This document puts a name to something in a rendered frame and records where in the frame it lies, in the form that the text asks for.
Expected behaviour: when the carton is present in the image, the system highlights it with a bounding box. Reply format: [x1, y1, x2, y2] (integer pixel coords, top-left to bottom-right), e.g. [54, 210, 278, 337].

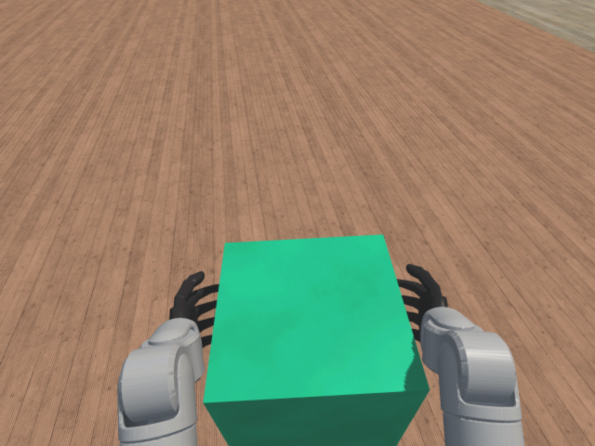
[203, 234, 430, 446]

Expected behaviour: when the left robot hand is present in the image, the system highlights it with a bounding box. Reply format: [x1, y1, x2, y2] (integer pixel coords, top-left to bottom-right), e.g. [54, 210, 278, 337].
[169, 271, 219, 348]

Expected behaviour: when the robot left forearm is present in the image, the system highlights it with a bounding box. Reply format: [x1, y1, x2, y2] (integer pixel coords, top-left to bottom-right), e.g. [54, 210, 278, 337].
[117, 318, 205, 446]

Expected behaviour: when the robot right forearm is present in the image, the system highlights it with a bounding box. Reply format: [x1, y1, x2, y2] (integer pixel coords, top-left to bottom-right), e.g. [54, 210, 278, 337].
[420, 307, 524, 446]

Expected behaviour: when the right robot hand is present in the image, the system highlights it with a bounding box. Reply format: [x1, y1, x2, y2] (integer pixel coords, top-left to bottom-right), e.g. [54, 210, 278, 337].
[397, 264, 448, 342]

